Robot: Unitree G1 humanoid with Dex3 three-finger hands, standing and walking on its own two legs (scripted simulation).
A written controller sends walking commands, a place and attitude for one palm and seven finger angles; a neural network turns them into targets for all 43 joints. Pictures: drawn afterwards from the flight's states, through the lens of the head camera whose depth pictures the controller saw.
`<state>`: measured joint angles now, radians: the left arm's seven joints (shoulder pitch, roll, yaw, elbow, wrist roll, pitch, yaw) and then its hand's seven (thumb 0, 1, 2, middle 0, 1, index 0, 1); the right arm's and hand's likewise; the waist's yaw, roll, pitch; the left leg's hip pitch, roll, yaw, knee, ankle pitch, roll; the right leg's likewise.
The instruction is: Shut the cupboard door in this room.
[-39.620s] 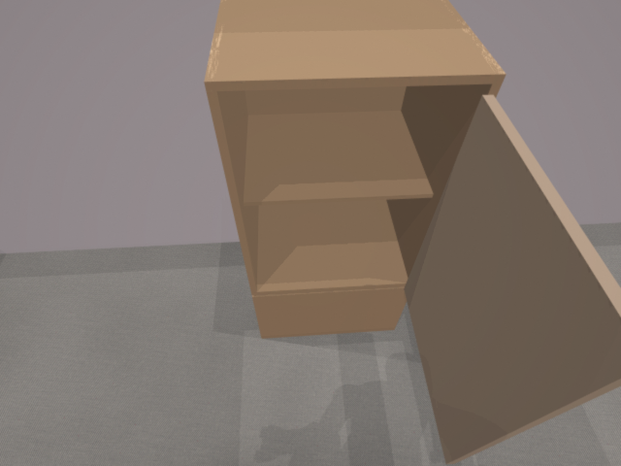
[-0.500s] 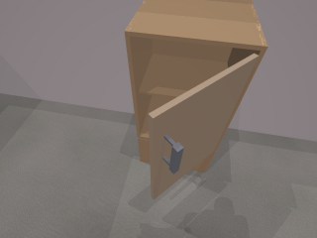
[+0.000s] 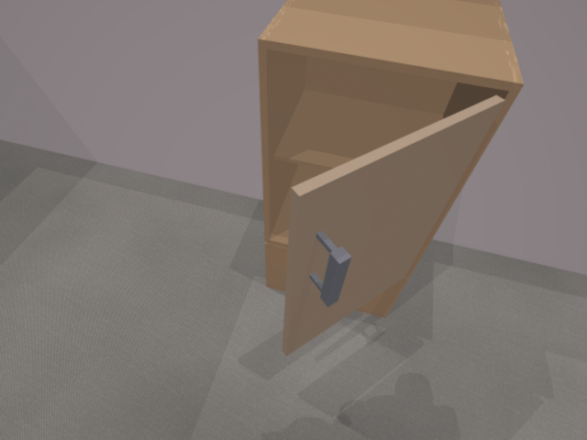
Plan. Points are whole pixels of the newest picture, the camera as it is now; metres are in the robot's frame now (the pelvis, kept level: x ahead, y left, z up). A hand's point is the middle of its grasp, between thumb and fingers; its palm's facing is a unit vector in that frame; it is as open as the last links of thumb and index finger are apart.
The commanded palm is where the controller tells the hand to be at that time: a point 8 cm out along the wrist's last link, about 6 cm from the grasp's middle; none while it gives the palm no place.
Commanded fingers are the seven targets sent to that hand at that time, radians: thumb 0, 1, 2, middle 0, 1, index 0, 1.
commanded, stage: stand and wait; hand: left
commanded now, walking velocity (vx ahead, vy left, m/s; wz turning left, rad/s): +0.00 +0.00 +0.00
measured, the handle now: (326, 269) +0.37 -0.03 -0.01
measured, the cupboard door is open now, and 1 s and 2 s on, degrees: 49 49 49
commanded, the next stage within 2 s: look at it before walking up in 0.76 s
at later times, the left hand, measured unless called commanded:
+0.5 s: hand out of the picture +0.00 +0.17 -0.16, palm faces +0.08 -0.97 -0.24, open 7.4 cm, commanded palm none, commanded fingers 0.00 0.90 0.90 -0.20 -0.30 -0.20 -0.30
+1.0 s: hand out of the picture +0.07 +0.22 -0.14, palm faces +0.05 -0.94 -0.34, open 7.4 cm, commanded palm none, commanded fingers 0.00 0.90 0.90 -0.20 -0.30 -0.20 -0.30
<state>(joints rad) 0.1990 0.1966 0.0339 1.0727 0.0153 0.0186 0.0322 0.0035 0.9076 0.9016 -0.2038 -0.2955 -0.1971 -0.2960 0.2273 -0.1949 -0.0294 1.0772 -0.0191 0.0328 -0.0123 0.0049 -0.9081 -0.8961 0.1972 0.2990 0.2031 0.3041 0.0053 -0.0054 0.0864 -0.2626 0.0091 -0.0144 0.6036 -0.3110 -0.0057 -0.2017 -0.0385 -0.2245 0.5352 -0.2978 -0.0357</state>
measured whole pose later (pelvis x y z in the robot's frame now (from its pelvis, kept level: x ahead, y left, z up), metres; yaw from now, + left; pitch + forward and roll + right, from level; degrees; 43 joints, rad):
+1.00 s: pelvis +0.01 -0.04 +0.02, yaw +3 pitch -2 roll +0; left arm 0.11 0.35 0.02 1.08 0.01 -0.02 0.00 0.00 0.91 0.90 -0.20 -0.30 -0.20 -0.30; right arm 0.09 -0.34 0.00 1.08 -0.02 -0.02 0.00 0.01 -0.90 -0.90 0.20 0.30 0.21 0.30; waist 0.02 -0.01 0.06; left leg -0.14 0.03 -0.05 0.34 -0.17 -0.04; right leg -0.08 0.01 -0.03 0.34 -0.23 -0.02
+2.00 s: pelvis -0.03 -0.07 +0.00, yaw -12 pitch -1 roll +3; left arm 0.24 0.18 0.06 0.95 0.02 0.04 0.00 0.00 0.91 0.90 -0.20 -0.30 -0.20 -0.30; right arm 0.13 -0.22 -0.06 0.98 -0.02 0.06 -0.01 0.01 -0.91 -0.90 0.20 0.30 0.20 0.30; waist 0.04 0.00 0.15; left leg -0.47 0.05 0.02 1.14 -0.39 -0.05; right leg -0.28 0.04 -0.01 0.55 -0.25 -0.10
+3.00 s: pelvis -0.06 -0.06 +0.00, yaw -48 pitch +0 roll +0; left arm 0.12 0.24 0.05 0.86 0.03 0.05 -0.01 0.00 0.91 0.90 -0.20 -0.30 -0.20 -0.30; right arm 0.18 -0.25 -0.06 0.89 -0.02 0.05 -0.01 0.01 -0.91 -0.90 0.20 0.30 0.20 0.30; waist -0.01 -0.02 0.14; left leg -0.44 0.07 0.05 0.92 -0.44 -0.07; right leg -0.34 0.02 0.05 0.58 -0.24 -0.01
